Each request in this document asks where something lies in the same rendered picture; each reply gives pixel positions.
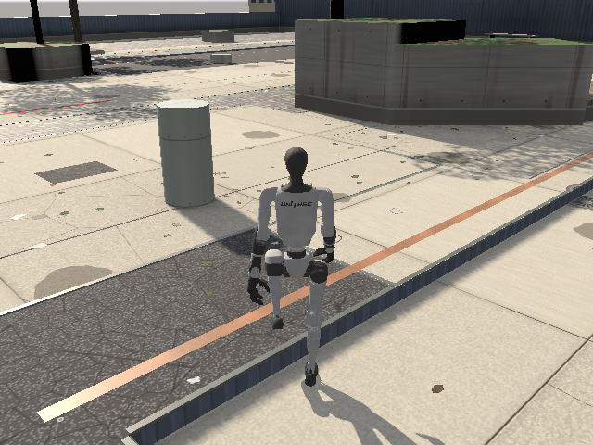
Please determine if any right robot forearm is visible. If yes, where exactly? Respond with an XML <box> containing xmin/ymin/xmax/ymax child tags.
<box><xmin>323</xmin><ymin>226</ymin><xmax>336</xmax><ymax>253</ymax></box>

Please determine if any robot head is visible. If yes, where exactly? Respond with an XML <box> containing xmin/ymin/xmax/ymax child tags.
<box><xmin>281</xmin><ymin>147</ymin><xmax>312</xmax><ymax>193</ymax></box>

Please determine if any right robot upper arm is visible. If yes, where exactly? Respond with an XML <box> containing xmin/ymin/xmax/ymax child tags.
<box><xmin>316</xmin><ymin>187</ymin><xmax>334</xmax><ymax>237</ymax></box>

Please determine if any right robot hand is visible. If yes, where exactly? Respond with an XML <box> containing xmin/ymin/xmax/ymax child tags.
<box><xmin>313</xmin><ymin>248</ymin><xmax>334</xmax><ymax>263</ymax></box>

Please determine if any left robot hand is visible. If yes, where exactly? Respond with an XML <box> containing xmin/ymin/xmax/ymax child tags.
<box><xmin>247</xmin><ymin>276</ymin><xmax>270</xmax><ymax>305</ymax></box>

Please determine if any right robot shin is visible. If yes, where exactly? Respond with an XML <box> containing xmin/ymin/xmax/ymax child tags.
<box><xmin>307</xmin><ymin>311</ymin><xmax>322</xmax><ymax>374</ymax></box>

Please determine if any left robot forearm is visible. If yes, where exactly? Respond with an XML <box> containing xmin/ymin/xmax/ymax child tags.
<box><xmin>248</xmin><ymin>227</ymin><xmax>266</xmax><ymax>278</ymax></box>

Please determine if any left robot upper arm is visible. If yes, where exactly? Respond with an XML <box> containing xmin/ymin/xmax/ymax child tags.
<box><xmin>256</xmin><ymin>187</ymin><xmax>277</xmax><ymax>241</ymax></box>

